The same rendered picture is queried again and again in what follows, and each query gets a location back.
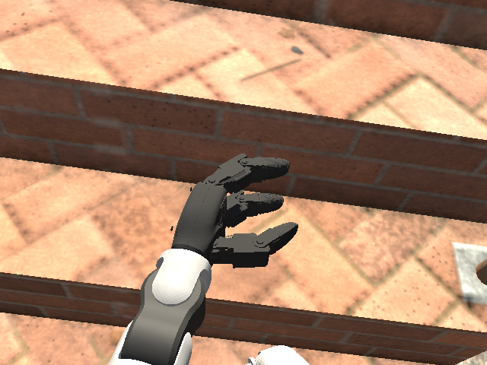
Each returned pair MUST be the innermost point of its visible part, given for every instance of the left robot forearm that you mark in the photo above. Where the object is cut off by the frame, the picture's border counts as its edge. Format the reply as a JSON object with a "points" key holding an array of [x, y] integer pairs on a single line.
{"points": [[172, 309]]}

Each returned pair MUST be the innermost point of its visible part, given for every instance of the robot left hand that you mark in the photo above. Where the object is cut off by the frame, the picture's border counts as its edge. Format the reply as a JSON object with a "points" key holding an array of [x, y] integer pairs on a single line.
{"points": [[208, 211]]}

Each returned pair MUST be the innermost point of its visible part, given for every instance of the right robot thigh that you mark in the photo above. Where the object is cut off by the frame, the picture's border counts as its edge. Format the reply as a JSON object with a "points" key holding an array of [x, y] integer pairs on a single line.
{"points": [[278, 355]]}

